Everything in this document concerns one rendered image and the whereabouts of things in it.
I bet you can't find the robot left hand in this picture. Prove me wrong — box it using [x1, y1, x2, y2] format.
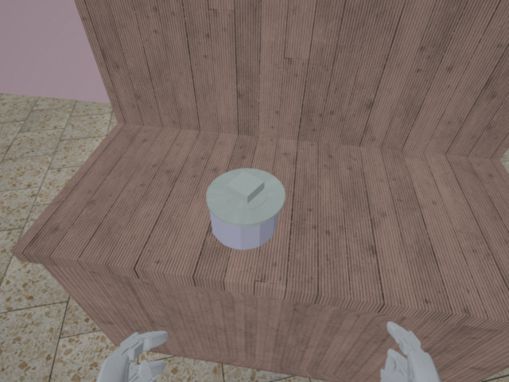
[96, 331, 168, 382]

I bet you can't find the lid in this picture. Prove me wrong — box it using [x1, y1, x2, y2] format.
[206, 168, 286, 227]

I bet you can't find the robot right hand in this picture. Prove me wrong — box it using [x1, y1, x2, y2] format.
[380, 322, 441, 382]

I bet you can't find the knob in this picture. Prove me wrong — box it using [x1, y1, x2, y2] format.
[226, 171, 264, 203]

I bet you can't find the pot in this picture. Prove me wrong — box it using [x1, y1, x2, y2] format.
[209, 210, 278, 250]

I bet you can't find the table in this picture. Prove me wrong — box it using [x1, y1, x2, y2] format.
[11, 0, 509, 382]

